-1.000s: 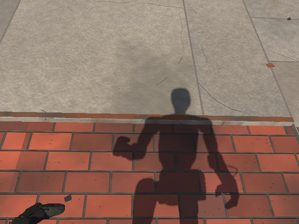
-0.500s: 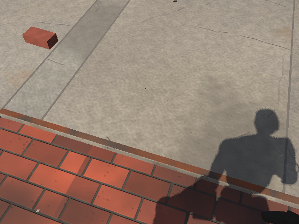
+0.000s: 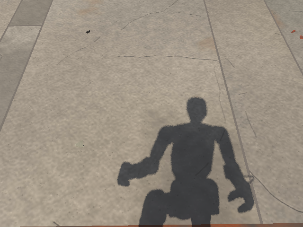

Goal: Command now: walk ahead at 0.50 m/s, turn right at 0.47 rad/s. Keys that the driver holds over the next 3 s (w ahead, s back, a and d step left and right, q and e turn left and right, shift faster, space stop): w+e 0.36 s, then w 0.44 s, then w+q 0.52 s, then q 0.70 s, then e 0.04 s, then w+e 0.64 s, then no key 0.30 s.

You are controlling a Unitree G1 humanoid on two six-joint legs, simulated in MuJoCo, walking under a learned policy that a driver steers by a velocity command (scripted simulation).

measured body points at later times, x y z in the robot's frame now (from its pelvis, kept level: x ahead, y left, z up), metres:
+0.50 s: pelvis +0.29 -0.05 +0.01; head +0.32 -0.08 +0.45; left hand +0.42 +0.21 -0.10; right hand +0.43 -0.34 -0.08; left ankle +0.52 +0.07 -0.68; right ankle +0.21 -0.12 -0.74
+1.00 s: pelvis +0.55 -0.11 +0.03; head +0.56 -0.13 +0.48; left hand +0.81 +0.05 -0.04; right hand +0.48 -0.39 -0.10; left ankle +0.55 +0.03 -0.71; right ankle +0.63 -0.28 -0.69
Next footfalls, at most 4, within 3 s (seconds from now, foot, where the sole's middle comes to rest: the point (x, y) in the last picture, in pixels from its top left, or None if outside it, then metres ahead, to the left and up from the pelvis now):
0.16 right None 0.25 -0.12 -0.78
0.60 left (145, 202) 0.59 0.02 -0.74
1.06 right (209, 180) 0.67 -0.29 -0.74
1.54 left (158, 130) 0.97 -0.07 -0.74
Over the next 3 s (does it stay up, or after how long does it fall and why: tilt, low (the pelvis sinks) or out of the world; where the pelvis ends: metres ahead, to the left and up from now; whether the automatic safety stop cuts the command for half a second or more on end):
stays up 1.20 -0.19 0.03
